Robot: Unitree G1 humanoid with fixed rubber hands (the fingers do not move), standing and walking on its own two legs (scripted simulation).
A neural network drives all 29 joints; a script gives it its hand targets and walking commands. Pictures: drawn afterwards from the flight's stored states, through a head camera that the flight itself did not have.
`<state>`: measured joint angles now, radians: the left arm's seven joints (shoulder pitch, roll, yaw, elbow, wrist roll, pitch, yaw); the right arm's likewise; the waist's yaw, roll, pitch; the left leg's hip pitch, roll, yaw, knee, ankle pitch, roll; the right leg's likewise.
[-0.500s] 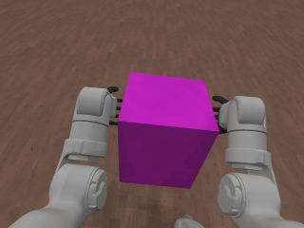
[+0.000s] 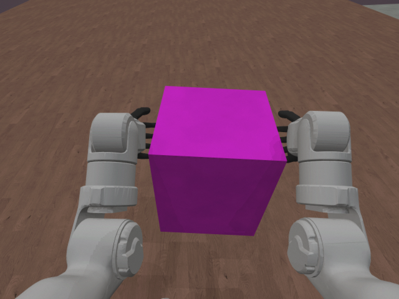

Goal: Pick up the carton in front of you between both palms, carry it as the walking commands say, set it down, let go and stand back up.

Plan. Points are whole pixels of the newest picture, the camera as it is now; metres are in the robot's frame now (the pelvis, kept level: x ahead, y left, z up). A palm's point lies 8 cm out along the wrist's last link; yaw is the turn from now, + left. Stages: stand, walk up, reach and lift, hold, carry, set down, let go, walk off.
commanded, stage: carry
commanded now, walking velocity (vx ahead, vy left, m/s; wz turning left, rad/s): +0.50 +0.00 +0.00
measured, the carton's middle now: (211, 163) +0.40 +0.01 +0.11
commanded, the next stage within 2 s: none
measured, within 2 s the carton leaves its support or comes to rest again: neither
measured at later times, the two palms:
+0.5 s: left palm (155, 106) +0.61 +0.17 +0.11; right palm (259, 111) +0.60 -0.12 +0.11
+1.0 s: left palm (164, 84) +0.74 +0.17 +0.12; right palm (255, 87) +0.73 -0.12 +0.11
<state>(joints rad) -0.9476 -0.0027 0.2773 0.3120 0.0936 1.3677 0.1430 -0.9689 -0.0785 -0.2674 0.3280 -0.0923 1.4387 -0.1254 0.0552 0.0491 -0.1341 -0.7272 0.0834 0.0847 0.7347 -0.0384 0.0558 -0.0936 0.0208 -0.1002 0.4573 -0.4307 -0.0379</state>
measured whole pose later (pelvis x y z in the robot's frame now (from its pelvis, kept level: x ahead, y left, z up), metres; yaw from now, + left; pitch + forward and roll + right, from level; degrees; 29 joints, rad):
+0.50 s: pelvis +0.26 +0.02 +0.02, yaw -1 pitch +5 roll -1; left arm -0.62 -0.10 0.24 -0.02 0.10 1.25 0.16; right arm -0.57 0.11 -0.25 -0.03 -0.15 1.29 -0.14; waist 0.02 -0.02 0.02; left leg -0.12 0.00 0.14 0.24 -0.21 0.06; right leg -0.64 -0.08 -0.09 0.65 -0.08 0.04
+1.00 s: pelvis +0.47 +0.02 +0.01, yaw +0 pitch +1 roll +0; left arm -0.26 -0.15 0.14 -0.20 0.16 1.21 0.11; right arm -0.26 0.15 -0.13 -0.21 -0.14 1.29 -0.16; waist 0.00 -0.01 -0.15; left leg -0.35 0.07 0.12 0.48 -0.15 0.00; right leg -0.24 -0.05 -0.15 0.52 -0.29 0.00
